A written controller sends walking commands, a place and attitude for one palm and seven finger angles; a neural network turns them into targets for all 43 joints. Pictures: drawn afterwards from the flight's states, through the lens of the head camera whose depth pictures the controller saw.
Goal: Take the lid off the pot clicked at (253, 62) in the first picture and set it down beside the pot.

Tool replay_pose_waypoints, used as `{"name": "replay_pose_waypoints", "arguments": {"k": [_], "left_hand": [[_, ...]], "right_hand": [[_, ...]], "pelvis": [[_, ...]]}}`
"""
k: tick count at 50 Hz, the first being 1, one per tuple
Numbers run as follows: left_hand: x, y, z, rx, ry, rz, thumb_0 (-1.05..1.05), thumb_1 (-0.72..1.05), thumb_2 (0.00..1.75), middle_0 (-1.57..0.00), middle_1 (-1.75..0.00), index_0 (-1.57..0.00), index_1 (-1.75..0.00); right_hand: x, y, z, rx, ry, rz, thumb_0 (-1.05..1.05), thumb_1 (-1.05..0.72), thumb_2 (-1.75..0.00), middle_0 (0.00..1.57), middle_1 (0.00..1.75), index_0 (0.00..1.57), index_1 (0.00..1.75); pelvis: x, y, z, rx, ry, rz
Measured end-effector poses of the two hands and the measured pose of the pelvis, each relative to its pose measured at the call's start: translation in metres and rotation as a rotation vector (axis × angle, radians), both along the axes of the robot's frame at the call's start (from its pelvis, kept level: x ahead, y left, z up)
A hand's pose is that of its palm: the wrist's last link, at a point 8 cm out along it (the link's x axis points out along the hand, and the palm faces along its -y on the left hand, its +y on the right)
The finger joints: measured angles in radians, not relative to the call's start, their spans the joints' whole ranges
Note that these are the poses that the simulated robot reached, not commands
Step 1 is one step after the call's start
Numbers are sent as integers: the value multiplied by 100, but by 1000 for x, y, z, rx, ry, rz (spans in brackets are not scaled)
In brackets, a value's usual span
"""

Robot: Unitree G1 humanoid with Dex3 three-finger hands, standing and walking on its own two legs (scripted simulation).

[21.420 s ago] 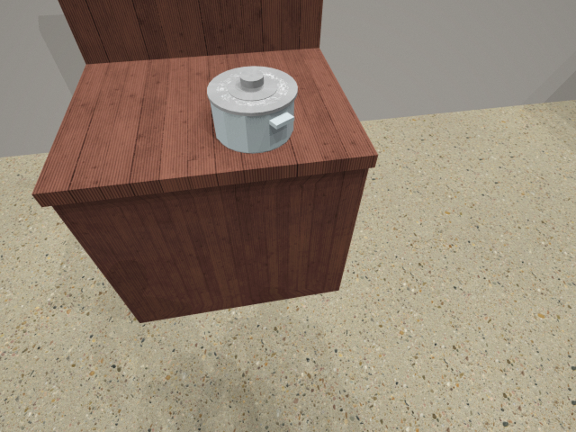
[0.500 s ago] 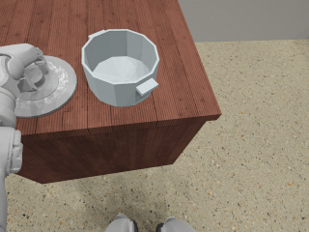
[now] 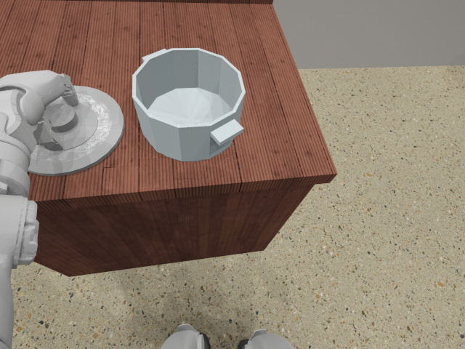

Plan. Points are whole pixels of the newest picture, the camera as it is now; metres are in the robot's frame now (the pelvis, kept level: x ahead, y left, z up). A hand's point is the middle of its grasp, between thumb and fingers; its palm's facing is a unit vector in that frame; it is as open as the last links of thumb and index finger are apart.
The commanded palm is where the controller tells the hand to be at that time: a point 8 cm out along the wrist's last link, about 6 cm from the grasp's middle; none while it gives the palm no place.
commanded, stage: open the fingers wide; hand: left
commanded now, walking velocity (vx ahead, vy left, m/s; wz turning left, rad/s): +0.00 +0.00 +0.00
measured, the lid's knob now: (60, 118) +0.53 +0.28 +0.02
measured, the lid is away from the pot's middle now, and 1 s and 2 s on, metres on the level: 0.24 0.24 0.24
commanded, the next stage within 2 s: raise the empty hand in 0.08 s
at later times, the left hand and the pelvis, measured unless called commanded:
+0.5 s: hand (47, 107) +0.50 +0.27 +0.09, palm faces -0.40 -0.11 -0.91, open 11.0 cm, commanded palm +0.53 +0.25 +0.14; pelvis +0.00 -0.01 +0.01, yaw +0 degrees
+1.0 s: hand (33, 78) +0.51 +0.27 +0.14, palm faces -0.38 -0.11 -0.92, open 11.1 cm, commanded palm +0.53 +0.26 +0.20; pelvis +0.01 -0.01 +0.02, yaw +1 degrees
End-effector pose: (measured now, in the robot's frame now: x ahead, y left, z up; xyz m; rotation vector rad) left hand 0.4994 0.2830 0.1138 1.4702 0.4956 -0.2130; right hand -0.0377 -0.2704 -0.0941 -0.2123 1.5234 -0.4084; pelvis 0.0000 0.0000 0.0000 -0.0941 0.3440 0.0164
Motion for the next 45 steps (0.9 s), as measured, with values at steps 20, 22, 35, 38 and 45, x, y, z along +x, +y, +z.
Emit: {"name": "replay_pose_waypoints", "arguments": {"k": [20, 22, 35, 38, 45], "left_hand": [[2, -15, 20, 13, -46, 27, 0, -1, 66, -37, -85, -37, -84], [1, -14, 24, 21, -38, 35, 0, -1, 67, -37, -84, -37, -84], [5, -14, 51, 17, -26, 36, 0, -2, 67, -38, -84, -37, -84], [6, -14, 57, 14, -32, 31, 0, -2, 67, -38, -84, -37, -84], [9, -14, 69, 12, -37, 33, 0, -2, 67, -38, -84, -37, -84]], "right_hand": [[2, -2, -2, 14, -40, -7, 0, -90, -90, 21, 30, 21, 30], [2, -3, -2, 16, -42, -7, 0, -90, -90, 21, 30, 21, 30], [11, -13, 4, -1, -64, -7, 0, -90, -90, 21, 30, 21, 30], [16, -14, 5, -1, -68, -6, 0, -90, -90, 21, 30, 21, 30], [28, -15, 7, 3, -87, 2, 0, -90, -90, 21, 30, 21, 30]], "pelvis": [[-2, -6, 3, 9, -18, -1], [-2, -7, 4, 11, -22, 0], [5, -12, 10, 21, -43, -1], [7, -12, 12, 23, -47, -1], [11, -12, 15, 27, -56, 1]]}}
